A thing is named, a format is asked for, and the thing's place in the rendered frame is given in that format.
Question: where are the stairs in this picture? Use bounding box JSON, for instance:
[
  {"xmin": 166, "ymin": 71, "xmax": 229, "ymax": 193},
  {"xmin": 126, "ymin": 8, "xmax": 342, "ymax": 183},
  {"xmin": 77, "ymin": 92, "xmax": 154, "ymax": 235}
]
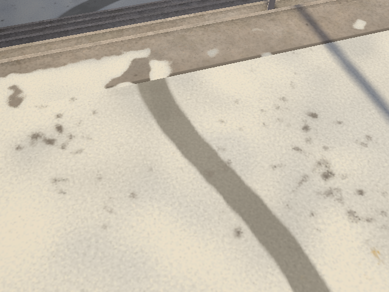
[{"xmin": 0, "ymin": 0, "xmax": 321, "ymax": 60}]

